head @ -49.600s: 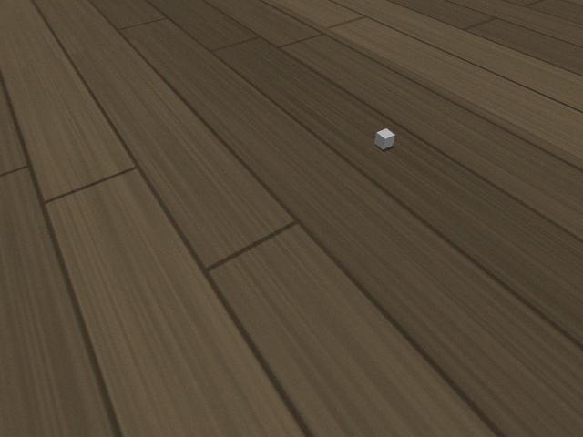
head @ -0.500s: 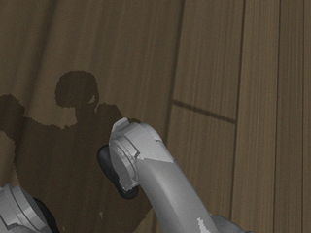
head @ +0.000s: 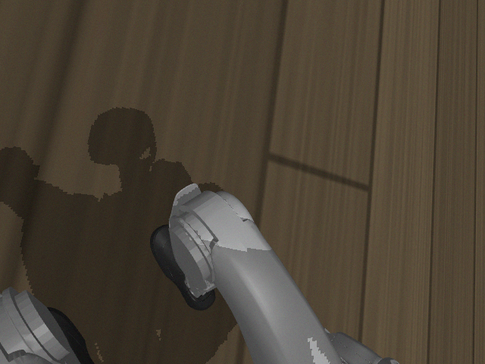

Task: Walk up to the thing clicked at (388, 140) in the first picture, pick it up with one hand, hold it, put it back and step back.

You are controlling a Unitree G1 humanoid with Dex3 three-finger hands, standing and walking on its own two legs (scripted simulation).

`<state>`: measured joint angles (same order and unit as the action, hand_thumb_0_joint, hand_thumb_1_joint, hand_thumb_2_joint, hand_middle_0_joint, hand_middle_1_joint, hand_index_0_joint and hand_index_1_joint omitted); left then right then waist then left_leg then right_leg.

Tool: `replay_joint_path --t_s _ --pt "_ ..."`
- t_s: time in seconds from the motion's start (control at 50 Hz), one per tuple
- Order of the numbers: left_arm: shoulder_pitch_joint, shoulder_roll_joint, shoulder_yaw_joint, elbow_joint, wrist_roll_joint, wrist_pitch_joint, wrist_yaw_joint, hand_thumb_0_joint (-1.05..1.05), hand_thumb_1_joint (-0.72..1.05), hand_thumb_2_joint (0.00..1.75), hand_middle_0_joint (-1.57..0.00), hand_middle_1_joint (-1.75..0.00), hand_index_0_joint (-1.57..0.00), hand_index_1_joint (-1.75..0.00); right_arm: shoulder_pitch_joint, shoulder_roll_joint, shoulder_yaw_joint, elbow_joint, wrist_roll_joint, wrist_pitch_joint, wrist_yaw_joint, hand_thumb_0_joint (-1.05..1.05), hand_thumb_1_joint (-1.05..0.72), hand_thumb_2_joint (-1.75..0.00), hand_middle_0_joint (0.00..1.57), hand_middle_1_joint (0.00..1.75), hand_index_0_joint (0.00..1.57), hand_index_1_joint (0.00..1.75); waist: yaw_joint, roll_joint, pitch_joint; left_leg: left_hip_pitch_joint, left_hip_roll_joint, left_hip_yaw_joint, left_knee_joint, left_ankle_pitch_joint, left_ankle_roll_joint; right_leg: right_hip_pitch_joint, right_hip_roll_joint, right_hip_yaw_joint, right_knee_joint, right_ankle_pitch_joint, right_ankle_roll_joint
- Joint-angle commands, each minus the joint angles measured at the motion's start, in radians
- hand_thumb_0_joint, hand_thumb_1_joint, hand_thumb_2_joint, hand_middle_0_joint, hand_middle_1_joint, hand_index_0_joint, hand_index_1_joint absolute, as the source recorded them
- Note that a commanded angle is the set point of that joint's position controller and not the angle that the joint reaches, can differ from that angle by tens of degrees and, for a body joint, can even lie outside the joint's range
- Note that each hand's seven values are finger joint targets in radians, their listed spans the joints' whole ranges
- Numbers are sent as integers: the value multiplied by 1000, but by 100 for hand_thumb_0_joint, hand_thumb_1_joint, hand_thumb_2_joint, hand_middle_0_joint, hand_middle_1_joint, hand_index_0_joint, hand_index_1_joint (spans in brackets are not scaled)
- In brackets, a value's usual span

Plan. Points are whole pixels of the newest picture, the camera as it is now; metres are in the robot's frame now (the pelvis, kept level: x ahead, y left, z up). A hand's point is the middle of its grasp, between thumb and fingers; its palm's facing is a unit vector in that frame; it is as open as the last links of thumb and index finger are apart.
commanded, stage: withdraw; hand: left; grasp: from above
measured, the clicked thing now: out of the picture +0.49 +0.34 -0.30
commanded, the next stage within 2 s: home in 0.86 s
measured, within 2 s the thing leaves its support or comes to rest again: neither
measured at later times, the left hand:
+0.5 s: hand out of the picture +0.50 +0.36 -0.13, palm faces -0.26 -0.26 -0.93, open 14.2 cm
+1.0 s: hand out of the picture +0.47 +0.36 -0.15, palm faces -0.49 -0.09 -0.87, open 13.9 cm
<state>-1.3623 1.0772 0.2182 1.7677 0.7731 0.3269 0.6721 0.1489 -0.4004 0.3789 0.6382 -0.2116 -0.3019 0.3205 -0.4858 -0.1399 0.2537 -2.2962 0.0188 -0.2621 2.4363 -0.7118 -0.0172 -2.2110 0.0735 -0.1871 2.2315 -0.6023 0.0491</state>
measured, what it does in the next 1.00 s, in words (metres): stands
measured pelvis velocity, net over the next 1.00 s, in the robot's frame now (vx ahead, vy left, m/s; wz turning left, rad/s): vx -0.01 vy -0.01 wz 0.09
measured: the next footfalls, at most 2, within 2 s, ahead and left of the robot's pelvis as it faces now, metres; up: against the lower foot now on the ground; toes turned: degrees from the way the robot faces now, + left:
none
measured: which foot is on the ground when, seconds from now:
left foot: down 0.00-1.00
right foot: down 0.00-1.00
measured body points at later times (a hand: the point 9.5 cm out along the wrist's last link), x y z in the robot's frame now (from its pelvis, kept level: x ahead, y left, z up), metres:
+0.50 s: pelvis +0.01 +0.00 +0.01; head +0.25 +0.10 +0.37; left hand +0.51 +0.36 -0.08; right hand +0.04 -0.25 -0.07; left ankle +0.06 +0.13 -0.30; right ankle +0.13 -0.11 -0.30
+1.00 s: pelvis -0.01 -0.01 +0.00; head +0.25 +0.10 +0.35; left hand +0.49 +0.36 -0.10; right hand +0.04 -0.29 -0.07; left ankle +0.06 +0.13 -0.30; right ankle +0.13 -0.11 -0.30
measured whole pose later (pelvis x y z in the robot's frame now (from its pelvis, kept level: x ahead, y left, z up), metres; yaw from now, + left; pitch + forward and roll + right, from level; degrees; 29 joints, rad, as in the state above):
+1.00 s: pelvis -0.01 -0.01 +0.00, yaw +5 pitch +32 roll -11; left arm -1.05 0.93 0.06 1.22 1.20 -0.21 0.06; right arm 0.23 -0.36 0.18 0.59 -0.12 0.04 0.05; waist -0.30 -0.02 0.08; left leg -2.31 -0.01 -0.18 2.39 -0.64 -0.01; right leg -2.24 0.04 -0.12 2.25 -0.58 0.03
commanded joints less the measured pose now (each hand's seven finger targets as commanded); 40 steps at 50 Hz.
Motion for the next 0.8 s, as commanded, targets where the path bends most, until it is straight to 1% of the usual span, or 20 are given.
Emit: replay_joint_path --t_s 0.0,0.04,0.08,0.12,0.2,0.22,0.26,0.28,0.32,0.36,0.38,0.42,0.46,0.48,0.52,0.54,0.58,0.64,0.7,0.78 --pt "-239 191 -34 -110 16 -9 39 0 -53 102 -8 -99 -7 -100 255 -335 -79 60 -2 -1 -3 0 -88 -89 20 30 20 30 -70 571 -677 432 47 85 -235 234 21 489 31 -81 -190 235 -58" --pt "-238 179 -43 -119 14 -13 31 0 -50 97 -7 -102 -9 -101 261 -333 -81 63 -4 -3 -5 0 -90 -90 20 30 20 30 -81 574 -683 446 45 85 -244 230 18 499 29 -82 -190 231 -59" --pt "-256 176 -44 -134 19 -14 23 0 -51 97 -7 -102 -8 -100 262 -332 -81 70 5 -5 -5 0 -90 -90 20 30 20 30 -68 591 -688 461 51 81 -239 248 18 473 29 -84 -189 240 -60" --pt "-263 184 -54 -190 38 -13 9 0 -51 97 -7 -101 -8 -100 260 -333 -94 66 8 -8 -8 0 -90 -90 20 30 20 30 -64 635 -722 500 50 83 -248 263 13 496 29 -79 -182 254 -63" --pt "-299 187 -51 -372 95 1 -33 0 -54 99 -7 -101 -7 -100 280 -315 -129 66 32 3 -9 0 -91 -90 20 30 20 30 -22 744 -833 599 53 83 -266 324 1 461 27 -72 -165 282 -76" --pt "-277 148 -69 -389 94 11 -53 0 -55 99 -7 -101 -7 -100 272 -303 -143 56 42 8 -10 0 -91 -90 20 30 20 30 1 749 -854 603 53 86 -271 315 1 451 32 -64 -167 273 -79" --pt "-228 94 -84 -526 110 30 -104 0 -56 100 -7 -100 -6 -100 282 -276 -179 55 71 24 -9 0 -91 -90 20 30 20 30 64 822 -1024 686 48 102 -275 404 -9 475 31 -55 -154 330 -86" --pt "-181 26 -111 -536 116 42 -135 0 -57 100 -7 -100 -6 -100 266 -254 -189 59 84 35 -7 0 -91 -90 20 30 20 30 88 838 -1031 675 42 113 -284 417 -13 467 30 -50 -144 342 -92" --pt "-93 2 -110 -548 139 54 -189 0 -57 100 -6 -100 -6 -100 276 -237 -223 67 104 63 -4 0 -91 -90 20 30 20 30 130 804 -1027 610 27 129 -288 410 -10 445 33 -45 -126 348 -95" --pt "-25 -77 -142 -499 160 59 -250 0 -56 100 -7 -100 -6 -100 300 -235 -248 86 110 96 -6 0 -91 -90 20 30 20 30 116 668 -943 500 19 150 -268 381 12 429 37 -35 -138 348 -88" --pt "-34 -72 -141 -536 168 47 -279 0 -55 100 -7 -101 -7 -101 333 -236 -258 110 107 112 -10 0 -91 -90 20 30 20 30 110 637 -915 473 16 156 -273 364 18 435 37 -27 -149 332 -89" --pt "-75 -155 -195 -550 176 16 -343 0 -57 101 -7 -101 -6 -101 313 -215 -272 84 112 128 -23 0 -91 -90 20 30 20 30 99 558 -866 420 5 165 -300 276 30 417 36 -17 -191 249 -94" --pt "-77 -149 -215 -536 208 -23 -407 0 -55 100 -7 -101 -7 -101 318 -227 -286 71 117 149 -39 0 -91 -90 20 30 20 30 89 481 -828 419 -1 157 -315 227 33 385 28 -15 -215 179 -96" --pt "-79 -117 -200 -516 224 -49 -434 0 -54 100 -7 -101 -7 -101 325 -226 -295 80 114 162 -49 0 -91 -90 20 30 20 30 86 458 -816 403 -3 156 -321 188 34 376 28 -10 -213 133 -96" --pt "-119 -193 -257 -508 245 -111 -488 0 -53 100 -7 -102 -7 -101 299 -210 -295 44 114 180 -75 0 -90 -90 20 30 20 30 75 436 -785 424 -9 141 -345 135 27 329 17 -14 -222 72 -103" --pt "-130 -105 -221 -510 259 -140 -503 0 -53 100 -7 -102 -7 -102 310 -214 -295 48 112 193 -91 0 -90 -90 20 30 20 30 84 399 -754 400 -10 145 -345 85 31 335 18 -7 -236 17 -101" --pt "-150 -128 -257 -493 292 -206 -540 0 -52 100 -7 -102 -7 -102 284 -196 -286 11 108 212 -121 0 -90 -90 20 30 20 30 78 356 -731 357 -19 166 -338 42 37 347 16 10 -261 -42 -100" --pt "-133 -50 -241 -491 334 -303 -574 0 -51 100 -7 -103 -7 -102 269 -191 -275 -10 99 237 -169 0 -90 -90 20 30 20 30 97 331 -736 332 -23 194 -304 59 41 383 14 34 -271 -60 -98" --pt "-124 16 -220 -497 378 -389 -590 0 -49 99 -7 -102 -8 -101 272 -202 -266 -20 93 262 -211 0 -89 -90 20 30 20 30 106 316 -786 322 -23 196 -277 107 44 411 6 31 -262 -13 -94" --pt "-112 132 -163 -603 412 -478 -586 0 -49 98 -7 -102 -8 -100 275 -216 -255 -35 89 288 -249 0 -89 -90 20 30 20 30 151 431 -887 411 -20 197 -280 176 33 414 -5 18 -235 64 -97"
